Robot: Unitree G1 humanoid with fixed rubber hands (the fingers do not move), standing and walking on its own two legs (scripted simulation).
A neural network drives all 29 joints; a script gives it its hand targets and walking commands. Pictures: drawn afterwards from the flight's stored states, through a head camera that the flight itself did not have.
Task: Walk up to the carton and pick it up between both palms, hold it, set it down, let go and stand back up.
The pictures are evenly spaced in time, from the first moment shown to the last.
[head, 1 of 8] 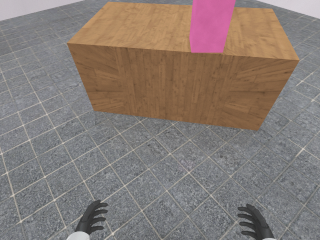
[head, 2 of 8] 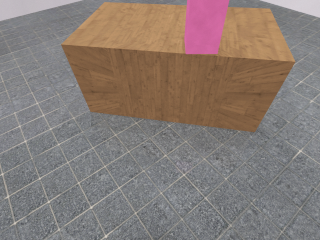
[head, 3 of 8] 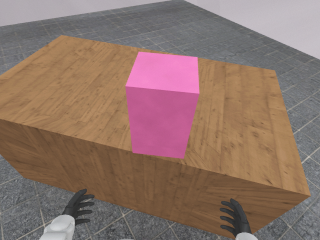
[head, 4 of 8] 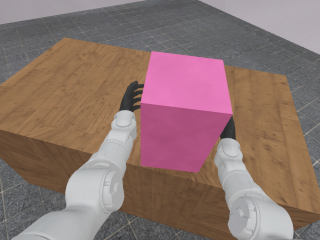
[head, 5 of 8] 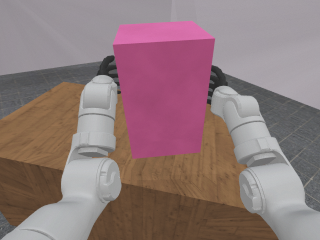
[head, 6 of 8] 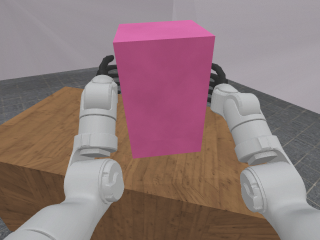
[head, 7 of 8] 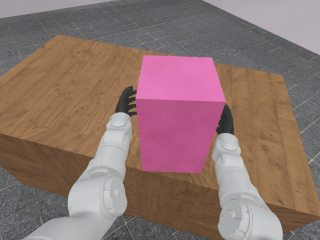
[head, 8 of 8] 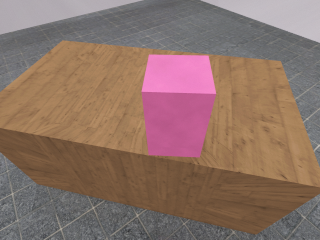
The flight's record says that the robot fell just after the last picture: no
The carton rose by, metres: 0.26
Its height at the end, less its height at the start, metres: +0.00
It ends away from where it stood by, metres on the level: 0.01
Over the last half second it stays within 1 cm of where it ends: yes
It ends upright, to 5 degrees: yes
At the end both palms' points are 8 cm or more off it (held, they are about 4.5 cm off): yes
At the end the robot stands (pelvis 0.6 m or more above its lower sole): yes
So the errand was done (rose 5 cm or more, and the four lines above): yes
